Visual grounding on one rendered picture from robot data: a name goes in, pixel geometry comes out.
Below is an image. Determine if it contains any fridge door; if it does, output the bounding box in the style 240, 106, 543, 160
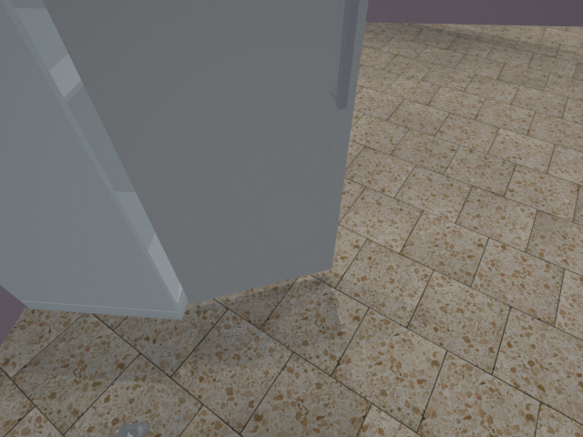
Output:
43, 0, 369, 304

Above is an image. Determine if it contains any handle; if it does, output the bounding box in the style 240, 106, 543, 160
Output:
331, 0, 360, 109

